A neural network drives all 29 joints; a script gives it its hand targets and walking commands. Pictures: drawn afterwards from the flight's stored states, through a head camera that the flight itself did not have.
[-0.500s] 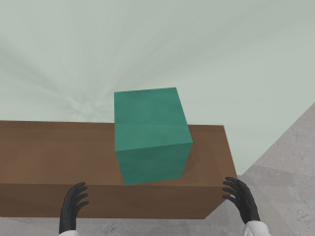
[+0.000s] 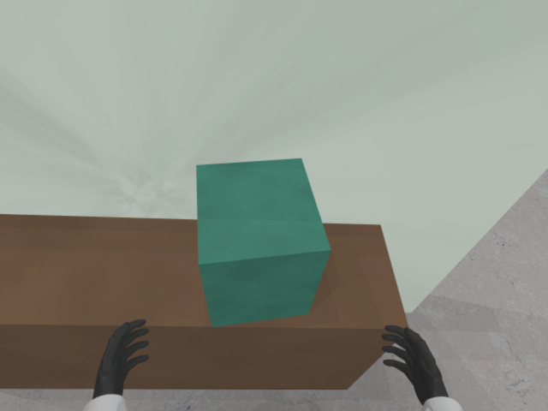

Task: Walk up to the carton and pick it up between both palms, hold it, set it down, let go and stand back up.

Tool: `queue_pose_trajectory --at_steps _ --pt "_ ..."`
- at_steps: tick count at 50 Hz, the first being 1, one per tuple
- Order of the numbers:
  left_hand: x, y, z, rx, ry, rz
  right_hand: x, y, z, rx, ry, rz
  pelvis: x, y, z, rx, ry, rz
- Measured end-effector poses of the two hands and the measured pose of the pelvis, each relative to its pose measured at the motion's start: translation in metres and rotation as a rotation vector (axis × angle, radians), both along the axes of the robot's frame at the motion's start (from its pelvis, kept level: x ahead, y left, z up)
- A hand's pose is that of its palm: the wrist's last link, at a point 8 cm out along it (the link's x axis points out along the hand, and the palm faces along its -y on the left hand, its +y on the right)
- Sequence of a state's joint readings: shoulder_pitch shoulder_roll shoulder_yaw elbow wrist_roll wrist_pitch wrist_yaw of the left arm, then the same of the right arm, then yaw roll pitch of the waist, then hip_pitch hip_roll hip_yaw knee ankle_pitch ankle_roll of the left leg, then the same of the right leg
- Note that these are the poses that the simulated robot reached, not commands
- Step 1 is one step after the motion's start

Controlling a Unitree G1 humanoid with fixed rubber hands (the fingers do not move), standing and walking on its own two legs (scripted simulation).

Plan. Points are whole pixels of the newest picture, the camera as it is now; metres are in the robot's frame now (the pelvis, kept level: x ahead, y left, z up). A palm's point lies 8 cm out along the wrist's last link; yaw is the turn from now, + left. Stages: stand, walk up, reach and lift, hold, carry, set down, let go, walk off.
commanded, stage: set down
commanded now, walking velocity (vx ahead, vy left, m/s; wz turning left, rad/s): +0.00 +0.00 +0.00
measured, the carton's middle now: (255, 244) +0.43 +0.04 -0.08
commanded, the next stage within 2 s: let go in 1.20 s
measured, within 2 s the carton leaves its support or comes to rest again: neither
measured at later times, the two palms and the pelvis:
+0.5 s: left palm (99, 383) +0.17 +0.25 -0.06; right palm (425, 383) +0.19 -0.23 -0.07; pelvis +0.00 +0.00 +0.00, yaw +0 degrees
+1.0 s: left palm (98, 393) +0.16 +0.25 -0.07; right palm (429, 395) +0.17 -0.23 -0.07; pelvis +0.01 +0.00 +0.00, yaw +0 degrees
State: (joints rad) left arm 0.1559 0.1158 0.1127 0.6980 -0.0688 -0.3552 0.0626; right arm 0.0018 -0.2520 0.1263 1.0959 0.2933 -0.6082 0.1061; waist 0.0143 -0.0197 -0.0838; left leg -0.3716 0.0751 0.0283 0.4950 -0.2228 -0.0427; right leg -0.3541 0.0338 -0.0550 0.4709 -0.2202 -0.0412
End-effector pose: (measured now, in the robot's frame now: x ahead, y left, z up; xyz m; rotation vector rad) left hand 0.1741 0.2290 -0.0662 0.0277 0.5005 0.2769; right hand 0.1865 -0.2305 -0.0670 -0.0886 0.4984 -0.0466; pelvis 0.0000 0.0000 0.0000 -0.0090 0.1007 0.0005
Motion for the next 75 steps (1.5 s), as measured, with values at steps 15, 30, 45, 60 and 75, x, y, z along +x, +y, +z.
queue_pose_trajectory --at_steps 15,30,45,60,75 --pt "-0.002 0.015 0.002 0.018 0.062 -0.003 0.000 0.004 0.000 -0.031 0.059 0.025 -0.001 0.000 0.000 0.000 -0.008 0.000" --pt "-0.006 0.016 0.001 0.015 0.171 -0.023 0.005 -0.002 -0.001 -0.062 0.121 0.001 0.004 0.001 0.000 0.000 -0.025 0.001" --pt "-0.008 0.017 0.000 0.043 0.212 -0.071 -0.004 -0.003 -0.003 -0.081 0.154 0.000 0.010 0.002 0.001 -0.002 -0.041 0.002" --pt "-0.005 0.018 -0.001 0.039 0.251 -0.082 -0.016 -0.002 -0.009 -0.097 0.199 -0.010 0.008 0.003 0.001 -0.002 -0.056 0.002" --pt "-0.003 0.019 -0.004 0.032 0.287 -0.092 -0.015 0.000 -0.010 -0.108 0.214 -0.005 0.008 0.003 0.001 -0.002 -0.061 0.002"
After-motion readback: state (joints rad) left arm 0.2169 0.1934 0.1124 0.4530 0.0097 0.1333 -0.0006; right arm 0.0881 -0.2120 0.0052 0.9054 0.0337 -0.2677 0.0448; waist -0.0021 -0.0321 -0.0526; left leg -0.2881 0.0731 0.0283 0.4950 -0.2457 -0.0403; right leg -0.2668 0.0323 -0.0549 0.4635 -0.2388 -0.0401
